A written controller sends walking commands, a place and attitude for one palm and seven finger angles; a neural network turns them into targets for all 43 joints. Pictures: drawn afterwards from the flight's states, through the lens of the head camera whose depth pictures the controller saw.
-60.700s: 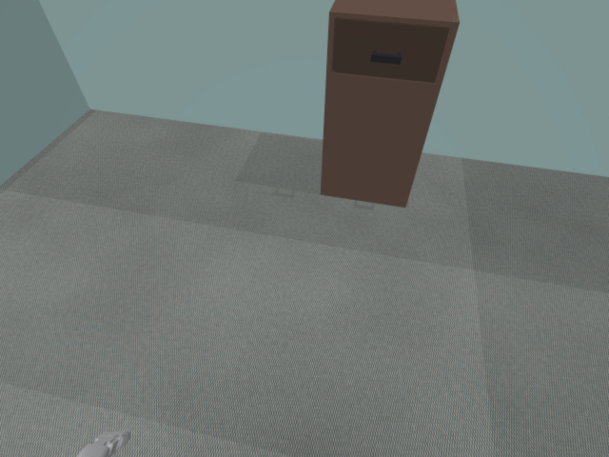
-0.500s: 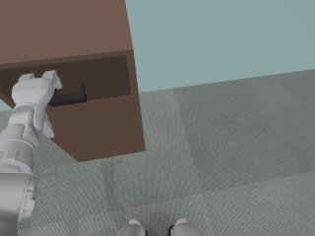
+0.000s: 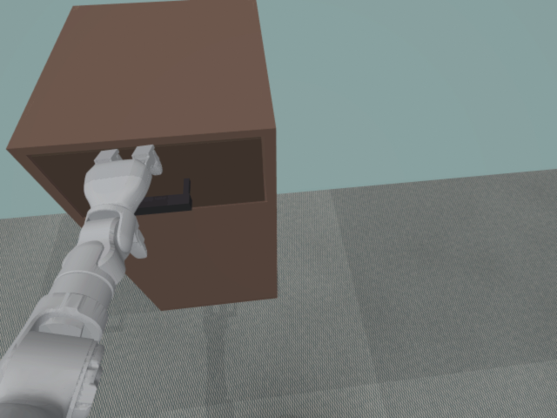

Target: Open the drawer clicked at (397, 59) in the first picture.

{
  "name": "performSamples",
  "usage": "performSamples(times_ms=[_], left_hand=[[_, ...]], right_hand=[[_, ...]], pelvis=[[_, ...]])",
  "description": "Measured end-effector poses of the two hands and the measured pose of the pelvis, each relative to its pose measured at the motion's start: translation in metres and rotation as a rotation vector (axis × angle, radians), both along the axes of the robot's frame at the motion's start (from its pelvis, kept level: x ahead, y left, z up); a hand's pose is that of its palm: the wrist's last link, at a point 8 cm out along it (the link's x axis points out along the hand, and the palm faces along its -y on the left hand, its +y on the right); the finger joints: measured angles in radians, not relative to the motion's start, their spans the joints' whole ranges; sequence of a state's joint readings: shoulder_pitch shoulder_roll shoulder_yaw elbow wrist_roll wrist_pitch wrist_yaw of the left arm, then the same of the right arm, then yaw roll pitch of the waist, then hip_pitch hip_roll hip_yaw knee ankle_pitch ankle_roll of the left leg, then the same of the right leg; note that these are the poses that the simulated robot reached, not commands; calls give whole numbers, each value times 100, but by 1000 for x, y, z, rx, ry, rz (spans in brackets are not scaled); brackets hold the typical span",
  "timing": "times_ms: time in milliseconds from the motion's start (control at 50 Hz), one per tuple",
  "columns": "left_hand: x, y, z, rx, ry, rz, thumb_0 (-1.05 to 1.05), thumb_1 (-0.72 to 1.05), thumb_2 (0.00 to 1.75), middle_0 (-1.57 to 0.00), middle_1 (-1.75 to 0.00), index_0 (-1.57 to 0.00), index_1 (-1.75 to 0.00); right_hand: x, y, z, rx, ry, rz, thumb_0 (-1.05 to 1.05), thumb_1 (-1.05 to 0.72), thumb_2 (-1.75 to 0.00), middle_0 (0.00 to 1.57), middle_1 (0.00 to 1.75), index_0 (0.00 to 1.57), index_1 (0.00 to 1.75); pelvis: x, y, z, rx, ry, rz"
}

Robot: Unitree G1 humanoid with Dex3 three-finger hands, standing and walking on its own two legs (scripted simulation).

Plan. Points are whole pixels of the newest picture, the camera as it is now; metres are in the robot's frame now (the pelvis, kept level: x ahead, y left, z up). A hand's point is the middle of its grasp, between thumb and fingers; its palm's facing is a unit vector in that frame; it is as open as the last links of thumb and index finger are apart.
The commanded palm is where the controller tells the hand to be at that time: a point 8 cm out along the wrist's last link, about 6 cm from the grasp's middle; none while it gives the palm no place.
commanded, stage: re-aim the fingers above the handle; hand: left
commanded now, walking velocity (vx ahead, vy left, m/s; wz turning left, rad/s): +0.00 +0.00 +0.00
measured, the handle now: (163, 195) +0.48 +0.23 -0.03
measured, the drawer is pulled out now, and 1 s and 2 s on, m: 0.00 0.00 0.00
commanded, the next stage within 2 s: lower the fingers behind the handle in 0.26 s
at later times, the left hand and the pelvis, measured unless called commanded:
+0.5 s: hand (146, 203) +0.43 +0.23 +0.02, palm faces -0.06 -0.02 -1.00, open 13.9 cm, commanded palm +0.41 +0.23 +0.07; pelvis -0.01 -0.02 +0.00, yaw -1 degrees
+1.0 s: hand (143, 222) +0.42 +0.25 -0.02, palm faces -0.09 -0.05 -0.99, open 13.8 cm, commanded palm +0.41 +0.24 +0.04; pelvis -0.01 -0.02 -0.01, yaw +0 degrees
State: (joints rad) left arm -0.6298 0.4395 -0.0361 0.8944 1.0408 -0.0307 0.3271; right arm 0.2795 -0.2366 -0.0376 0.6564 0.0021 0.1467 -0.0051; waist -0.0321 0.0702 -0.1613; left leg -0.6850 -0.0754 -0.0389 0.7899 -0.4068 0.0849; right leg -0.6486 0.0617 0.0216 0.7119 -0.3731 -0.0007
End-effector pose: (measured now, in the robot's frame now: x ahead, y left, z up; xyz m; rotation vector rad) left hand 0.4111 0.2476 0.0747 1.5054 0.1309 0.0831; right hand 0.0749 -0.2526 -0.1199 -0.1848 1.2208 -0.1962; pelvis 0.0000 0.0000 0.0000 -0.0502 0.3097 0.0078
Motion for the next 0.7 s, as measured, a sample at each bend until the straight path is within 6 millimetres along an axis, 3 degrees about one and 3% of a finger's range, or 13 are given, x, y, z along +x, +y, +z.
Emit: performSamples(times_ms=[200, 420, 580, 700], left_hand=[[-10, -3, -4, 16, 18, -8, 0, -49, 30, -32, -120, -32, -121], [0, -17, 8, 31, -14, 0, 0, -49, 30, -32, -120, -32, -121], [1, -24, -11, 25, 78, 7, 0, -49, 30, -32, -120, -32, -120], [-2, -18, -20, 11, 43, -11, 0, -49, 30, -32, -120, -32, -120]], right_hand=[[-11, -12, 1, -22, 27, -3, 1, -91, -90, 20, 30, 20, 30], [-34, -28, -1, -35, 62, -42, 1, -91, -90, 20, 30, 20, 30], [-43, -35, -1, -34, 70, -65, 1, -91, -90, 20, 30, 20, 30], [-45, -43, -3, -58, 85, -65, 1, -91, -90, 20, 30, 20, 30]], pelvis=[[-3, -5, 1, 7, -14, 3], [-6, -15, 1, 17, -14, -7], [-5, -22, 2, 24, -2, -23], [-4, -26, -3, 25, 27, -27]])
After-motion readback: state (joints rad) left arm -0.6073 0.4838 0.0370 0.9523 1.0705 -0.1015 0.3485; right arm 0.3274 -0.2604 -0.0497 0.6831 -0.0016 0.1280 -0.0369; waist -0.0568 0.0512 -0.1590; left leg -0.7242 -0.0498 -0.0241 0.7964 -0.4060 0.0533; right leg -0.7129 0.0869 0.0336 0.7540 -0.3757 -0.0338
